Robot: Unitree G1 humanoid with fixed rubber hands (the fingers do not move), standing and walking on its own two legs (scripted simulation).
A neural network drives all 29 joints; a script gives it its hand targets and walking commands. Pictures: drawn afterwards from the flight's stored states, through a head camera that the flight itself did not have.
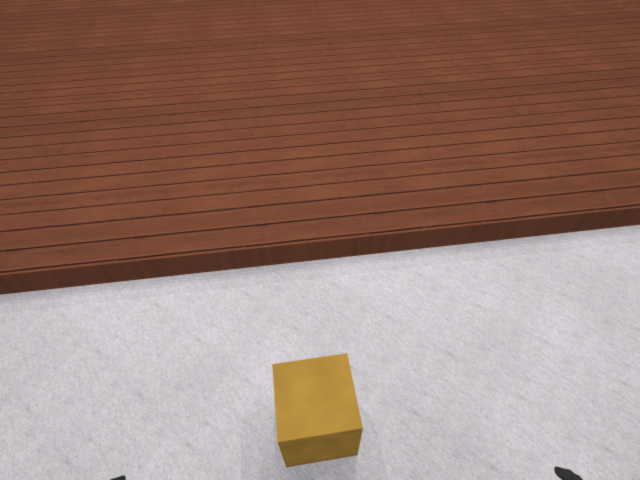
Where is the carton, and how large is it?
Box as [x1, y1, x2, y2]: [272, 353, 362, 466]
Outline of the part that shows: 346,353 272,364 277,441 286,466 357,454 362,426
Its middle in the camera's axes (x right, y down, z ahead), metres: -0.01 +0.48 +1.10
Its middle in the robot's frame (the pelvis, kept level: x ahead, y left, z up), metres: +0.43 +0.04 -0.66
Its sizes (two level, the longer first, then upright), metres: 0.210 0.200 0.250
